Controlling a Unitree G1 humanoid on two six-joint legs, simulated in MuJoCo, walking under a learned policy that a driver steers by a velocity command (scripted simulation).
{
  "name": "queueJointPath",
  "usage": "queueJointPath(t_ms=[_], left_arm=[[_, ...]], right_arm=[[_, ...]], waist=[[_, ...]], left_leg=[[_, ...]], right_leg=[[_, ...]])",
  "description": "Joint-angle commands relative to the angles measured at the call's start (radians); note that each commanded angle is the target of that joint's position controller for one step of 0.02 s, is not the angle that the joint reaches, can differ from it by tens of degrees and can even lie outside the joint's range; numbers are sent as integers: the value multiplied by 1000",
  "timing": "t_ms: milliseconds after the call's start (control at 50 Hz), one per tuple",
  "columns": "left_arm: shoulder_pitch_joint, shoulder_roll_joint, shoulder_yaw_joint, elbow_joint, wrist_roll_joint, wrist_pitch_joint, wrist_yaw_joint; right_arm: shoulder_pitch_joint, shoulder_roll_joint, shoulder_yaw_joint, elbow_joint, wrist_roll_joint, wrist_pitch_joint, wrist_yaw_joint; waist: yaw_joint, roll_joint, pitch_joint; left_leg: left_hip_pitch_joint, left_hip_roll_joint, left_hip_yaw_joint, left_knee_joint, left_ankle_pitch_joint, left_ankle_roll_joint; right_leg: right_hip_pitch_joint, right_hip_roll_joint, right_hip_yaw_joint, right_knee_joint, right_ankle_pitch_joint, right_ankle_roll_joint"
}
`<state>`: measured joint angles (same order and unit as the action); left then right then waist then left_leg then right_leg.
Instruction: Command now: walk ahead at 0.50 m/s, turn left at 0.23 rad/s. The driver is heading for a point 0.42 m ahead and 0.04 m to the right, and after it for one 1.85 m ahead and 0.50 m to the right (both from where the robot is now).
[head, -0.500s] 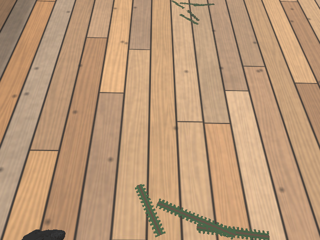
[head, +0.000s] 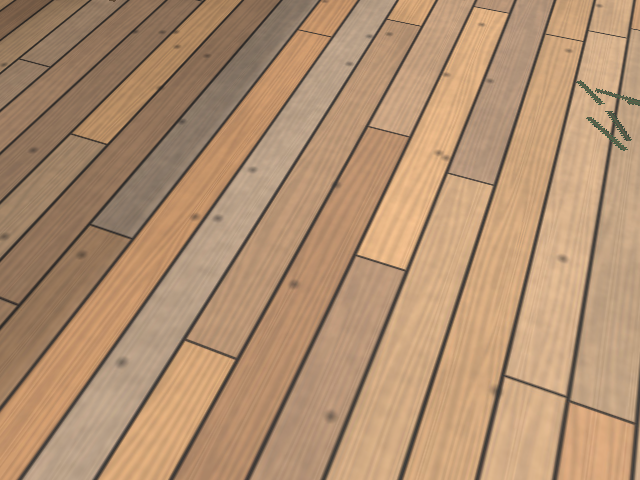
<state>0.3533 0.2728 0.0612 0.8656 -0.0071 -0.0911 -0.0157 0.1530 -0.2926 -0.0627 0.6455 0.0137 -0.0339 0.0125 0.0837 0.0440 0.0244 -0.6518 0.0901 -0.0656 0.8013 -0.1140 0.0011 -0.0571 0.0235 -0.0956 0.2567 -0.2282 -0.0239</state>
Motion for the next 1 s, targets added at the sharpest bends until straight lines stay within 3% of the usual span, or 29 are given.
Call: queueJointPath(t_ms=[20, 100, 120, 140, 160, 180, 200, 220, 240, 260, 280, 300, 340, 400, 500, 600, 660, 680, 700, 720, 740, 760, 780, 800, 820, 860, 900, 940, 1000], left_arm=[[-39, 180, 37, -52, -14, -7, 5], [5, 207, 43, -9, -28, 17, 7], [-4, 218, 44, -5, -30, 22, 10], [-20, 219, 43, -2, -34, 27, 13], [-13, 194, 32, -2, -27, 28, 17], [-12, 132, 4, -33, 10, 23, 19], [92, 37, -25, -47, 7, 2, 9], [13, 148, 2, -38, -19, -12, 2], [-70, 174, 10, -70, -37, -21, -3], [-103, 159, 8, -71, -29, -22, 3], [-104, 151, 11, -65, -15, -16, 4], [-73, 137, 11, -53, -16, -3, 2], [-49, 100, 6, -38, -20, 23, 5], [-120, 87, 7, -61, -18, 41, 11], [-248, 62, -2, -100, -10, 30, -12], [-372, 50, -13, -175, -11, 28, -41], [-343, 82, 3, -203, -12, 31, -57], [-273, 108, 18, -195, -12, 35, -57], [-135, 152, 44, -165, -14, 37, -51], [33, 226, 79, -130, -15, 43, -33], [60, 336, 100, -129, -24, 44, -20], [88, 273, 80, -151, -18, 36, -19], [56, 216, 65, -148, -8, 29, -16], [-4, 186, 57, -157, -12, 24, -13], [-73, 154, 47, -172, -12, 24, -12], [-132, 126, 35, -202, 4, 25, -4], [-132, 145, 42, -206, -2, 23, 5], [-113, 177, 51, -201, -6, 25, 18], [-73, 185, 55, -191, -14, 36, 29]], right_arm=[[-105, -17, 9, -87, 3, -27, 17], [-157, -49, 0, -116, 7, -30, 27], [-120, -68, -10, -108, 3, -31, 27], [-21, -93, -26, -79, -3, -31, 24], [129, -142, -53, -29, -6, -27, 15], [310, -224, -75, 2, -14, -18, -2], [301, -277, -74, 6, -14, -19, 2], [283, -180, -51, 0, -7, -24, 7], [218, -151, -38, -1, -6, -30, 8], [158, -129, -30, -3, -8, -34, 11], [110, -99, -23, -4, -14, -38, 14], [85, -82, -19, -3, -23, -45, 13], [75, -78, -23, 18, -21, -64, 12], [99, -97, -31, 55, -33, -78, 1], [117, -119, -34, 92, -27, -77, -16], [194, -142, -45, 149, -10, -47, -25], [173, -175, -54, 148, -3, -20, -38], [164, -187, -57, 144, -3, -10, -45], [148, -190, -55, 138, -2, 0, -52], [151, -179, -47, 123, -9, -5, -59], [259, -23, 2, 74, -46, -35, -36], [183, -74, 3, 67, -13, -79, -19], [78, -128, -12, 37, 27, -105, -7], [44, -120, -6, 26, 23, -118, -9], [30, -121, -11, 31, -3, -119, -16], [56, -127, -23, 33, -23, -96, -17], [69, -97, -17, 30, -28, -75, -18], [6, -70, -6, 8, -31, -66, -21], [-111, -45, 7, -17, -26, -71, -13]], waist=[[-6, -108, 24], [-20, -133, 37], [-52, -142, 13], [-117, -137, -48], [-185, -119, -144], [-245, 29, -291], [-158, 257, -403], [-199, 130, -338], [-184, 103, -196], [-152, 33, -127], [-120, 26, -80], [-89, 47, -74], [-66, 39, -57], [-76, 14, -2], [-120, 1, 37], [-165, -13, 73], [-122, 34, 18], [-80, 56, -34], [-1, 45, -108], [76, -21, -202], [-26, -292, -298], [32, -208, -437], [56, -155, -301], [19, -83, -204], [-26, -41, -126], [-86, -69, -84], [-103, -73, -63], [-89, -81, -36], [-38, -113, -25]], left_leg=[[43, -12, 57, -143, 102, 2], [81, -40, 74, -242, 15, 46], [154, -62, 91, -268, -5, 65], [311, -92, 118, -311, 23, 90], [544, -99, 117, -310, 47, 117], [851, 114, -135, -275, 92, 184], [1056, 304, -605, -421, -125, 333], [1000, 280, -608, -479, -238, 303], [875, 245, -465, -500, -189, 270], [747, 202, -361, -522, -88, 252], [646, 171, -275, -553, -6, 240], [580, 154, -221, -586, 34, 233], [514, 148, -141, -641, 87, 237], [503, 147, -33, -680, 140, 227], [533, 119, 129, -706, 169, 173], [725, 175, 187, -641, 273, 154], [798, 188, 227, -483, 683, 121], [798, 181, 241, -368, 845, 106], [740, 152, 266, -181, 888, 80], [530, 113, 267, 91, 670, 39], [50, -88, 218, 469, -279, -37], [-98, -152, -15, 620, -480, -31], [-184, -86, -50, 608, -396, -4], [-164, -40, -40, 519, -310, 11], [-106, -10, -30, 422, -268, 5], [18, 13, -29, 336, -226, -15], [49, 13, -4, 240, -200, -46], [63, -5, 18, 98, -89, -72], [149, -57, 28, -144, 142, -80]], right_leg=[[-20, -245, 125, -108, 284, -163], [83, -299, 129, -53, 389, -140], [95, -297, 114, 2, 516, -127], [78, -271, 74, 121, 664, -104], [-6, -223, 33, 304, 685, -73], [-240, -164, -1, 642, 335, -30], [-566, 3, 89, 931, -348, 12], [-674, -49, 191, 1027, -352, 1], [-728, -91, 169, 1020, -259, -12], [-694, -131, 152, 974, -169, -9], [-652, -156, 154, 920, -111, -1], [-588, -176, 166, 900, -69, 6], [-553, -179, 171, 870, -28, 23], [-631, -163, 213, 766, 97, 43], [-606, -126, 157, 492, 348, 34], [-667, -106, 101, 360, 272, -9], [-571, -41, 20, 349, 111, -58], [-472, -1, -9, 358, 61, -81], [-280, 40, -19, 312, 88, -114], [27, -15, 117, 277, 125, -167], [416, -290, 658, 241, 44, -362], [521, -366, 956, 77, -71, -428], [443, -331, 796, 54, -27, -364], [296, -285, 668, 55, 45, -323], [139, -247, 574, 42, 152, -297], [-36, -203, 493, -4, 279, -291], [-130, -185, 436, -27, 349, -294], [-198, -150, 377, -39, 351, -272], [-248, -91, 329, -19, 243, -212]])
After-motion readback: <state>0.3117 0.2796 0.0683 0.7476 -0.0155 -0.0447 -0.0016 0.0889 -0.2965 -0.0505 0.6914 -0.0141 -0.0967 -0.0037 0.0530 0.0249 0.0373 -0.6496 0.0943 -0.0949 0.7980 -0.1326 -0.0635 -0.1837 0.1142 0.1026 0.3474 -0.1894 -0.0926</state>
